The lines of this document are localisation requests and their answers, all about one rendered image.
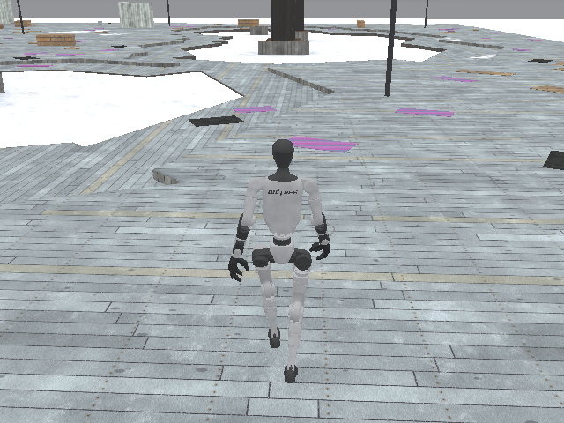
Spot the left robot shin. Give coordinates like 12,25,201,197
261,284,278,338

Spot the left robot forearm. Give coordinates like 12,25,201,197
231,214,250,258

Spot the left robot upper arm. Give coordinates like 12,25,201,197
241,177,264,227

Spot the right robot hand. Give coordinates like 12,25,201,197
309,242,330,260

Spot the humanoid robot head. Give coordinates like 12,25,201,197
268,139,298,182

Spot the right robot forearm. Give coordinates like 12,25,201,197
315,213,330,245

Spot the right robot upper arm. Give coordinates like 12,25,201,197
301,177,324,226

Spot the left robot hand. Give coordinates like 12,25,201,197
228,256,249,282

